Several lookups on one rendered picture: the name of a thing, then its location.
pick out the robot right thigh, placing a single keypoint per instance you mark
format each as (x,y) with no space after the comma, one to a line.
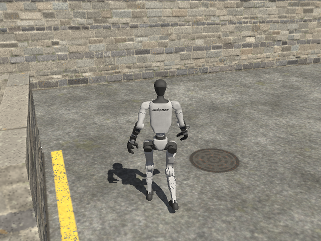
(170,157)

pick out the right robot shin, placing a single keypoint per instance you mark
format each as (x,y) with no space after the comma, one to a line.
(172,186)

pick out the robot left forearm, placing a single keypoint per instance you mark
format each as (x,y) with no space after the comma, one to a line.
(134,134)

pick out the right robot hand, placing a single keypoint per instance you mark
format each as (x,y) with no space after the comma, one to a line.
(183,138)

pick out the robot right upper arm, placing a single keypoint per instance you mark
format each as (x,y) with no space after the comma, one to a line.
(176,106)

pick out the robot right forearm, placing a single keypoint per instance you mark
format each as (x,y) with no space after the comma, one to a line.
(184,129)

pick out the left robot hand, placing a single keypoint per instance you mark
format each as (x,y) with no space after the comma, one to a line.
(129,146)

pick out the robot left upper arm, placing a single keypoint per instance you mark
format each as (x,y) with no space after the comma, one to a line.
(141,115)

